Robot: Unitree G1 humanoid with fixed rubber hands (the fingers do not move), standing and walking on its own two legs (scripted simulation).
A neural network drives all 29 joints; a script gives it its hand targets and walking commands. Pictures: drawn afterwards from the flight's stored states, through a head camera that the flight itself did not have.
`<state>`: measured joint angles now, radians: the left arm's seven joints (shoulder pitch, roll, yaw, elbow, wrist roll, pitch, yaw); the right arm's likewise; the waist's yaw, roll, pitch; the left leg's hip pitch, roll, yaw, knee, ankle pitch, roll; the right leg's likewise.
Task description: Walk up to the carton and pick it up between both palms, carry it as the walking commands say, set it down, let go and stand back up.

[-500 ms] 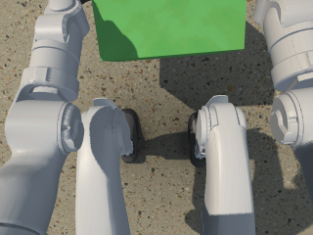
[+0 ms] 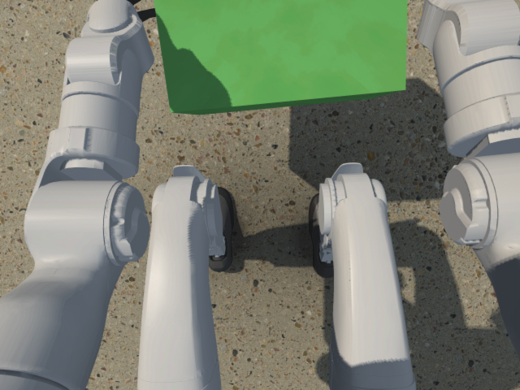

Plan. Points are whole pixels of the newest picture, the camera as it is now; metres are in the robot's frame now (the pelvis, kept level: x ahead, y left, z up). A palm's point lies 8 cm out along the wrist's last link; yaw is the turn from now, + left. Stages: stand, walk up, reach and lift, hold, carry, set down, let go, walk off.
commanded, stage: reach and lift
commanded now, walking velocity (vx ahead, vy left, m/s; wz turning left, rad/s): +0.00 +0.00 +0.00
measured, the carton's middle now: (278, 26) +0.55 -0.01 -0.17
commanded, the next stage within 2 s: none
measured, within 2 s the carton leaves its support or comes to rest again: neither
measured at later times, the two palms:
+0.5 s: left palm out of the picture +0.52 +0.17 -0.01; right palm out of the picture +0.53 -0.19 +0.00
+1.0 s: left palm out of the picture +0.50 +0.16 +0.06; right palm out of the picture +0.51 -0.20 +0.07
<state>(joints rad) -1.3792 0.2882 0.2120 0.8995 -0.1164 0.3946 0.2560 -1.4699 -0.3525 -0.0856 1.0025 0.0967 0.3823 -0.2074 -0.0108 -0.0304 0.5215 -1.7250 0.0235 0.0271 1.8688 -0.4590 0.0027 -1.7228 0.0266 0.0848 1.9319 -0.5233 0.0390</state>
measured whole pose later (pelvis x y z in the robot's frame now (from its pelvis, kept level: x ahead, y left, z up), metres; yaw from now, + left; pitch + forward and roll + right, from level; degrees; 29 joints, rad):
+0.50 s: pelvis -0.01 +0.00 +0.05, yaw -1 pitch +15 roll +3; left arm -1.30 0.25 0.28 0.84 -0.06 0.44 0.26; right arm -1.39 -0.30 -0.13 0.94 0.05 0.43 -0.22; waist 0.00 -0.04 0.49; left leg -1.54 0.01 0.03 1.70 -0.43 0.00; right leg -1.55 0.03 0.09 1.76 -0.48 0.03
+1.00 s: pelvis +0.00 +0.00 +0.11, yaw -2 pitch +11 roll +3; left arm -1.15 0.19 0.28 0.76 -0.06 0.46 0.26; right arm -1.24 -0.27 -0.13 0.90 0.04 0.43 -0.20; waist 0.00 -0.03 0.46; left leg -1.30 0.01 0.03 1.51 -0.41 -0.01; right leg -1.31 0.03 0.09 1.58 -0.45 0.03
